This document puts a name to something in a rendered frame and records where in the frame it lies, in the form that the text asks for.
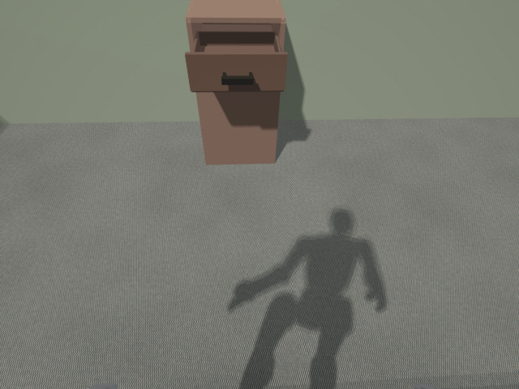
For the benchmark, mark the cabinet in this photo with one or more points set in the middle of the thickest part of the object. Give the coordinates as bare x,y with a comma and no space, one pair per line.
237,128

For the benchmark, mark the drawer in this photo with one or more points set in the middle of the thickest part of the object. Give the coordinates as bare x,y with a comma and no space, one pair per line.
236,53

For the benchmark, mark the handle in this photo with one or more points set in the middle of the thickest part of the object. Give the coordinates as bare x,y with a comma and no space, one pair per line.
237,80

